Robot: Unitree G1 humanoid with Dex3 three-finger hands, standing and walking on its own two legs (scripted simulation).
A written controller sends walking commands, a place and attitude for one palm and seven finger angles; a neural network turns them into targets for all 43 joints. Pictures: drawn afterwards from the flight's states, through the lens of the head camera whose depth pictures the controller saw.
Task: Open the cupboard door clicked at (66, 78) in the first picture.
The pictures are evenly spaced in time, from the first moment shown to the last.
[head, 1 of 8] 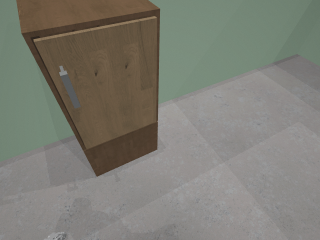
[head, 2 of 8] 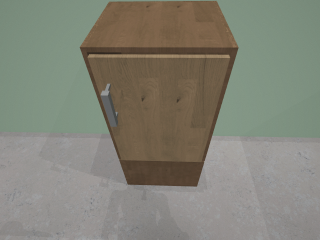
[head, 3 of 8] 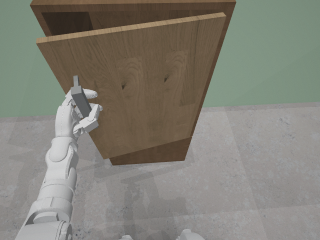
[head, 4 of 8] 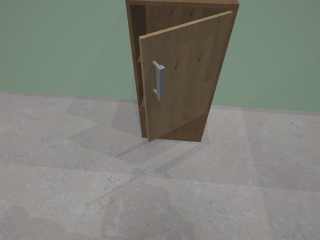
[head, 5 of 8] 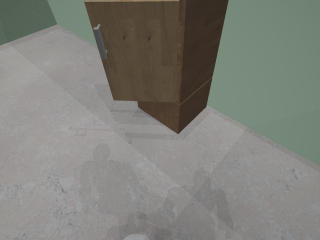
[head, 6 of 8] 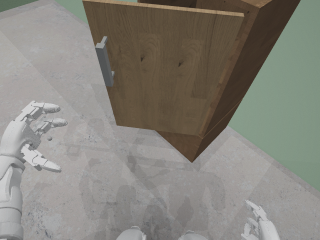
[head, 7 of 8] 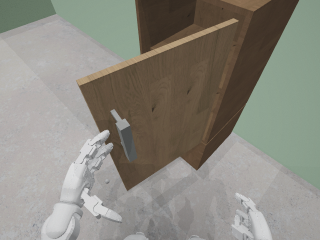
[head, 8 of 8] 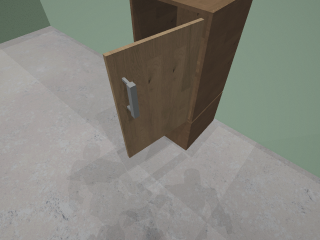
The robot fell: no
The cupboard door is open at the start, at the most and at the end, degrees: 0 80 79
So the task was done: yes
